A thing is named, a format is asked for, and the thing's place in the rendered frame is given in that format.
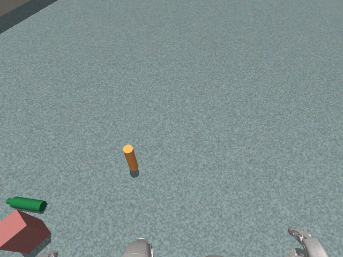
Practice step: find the right robot hand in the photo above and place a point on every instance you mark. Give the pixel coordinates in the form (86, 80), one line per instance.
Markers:
(311, 246)

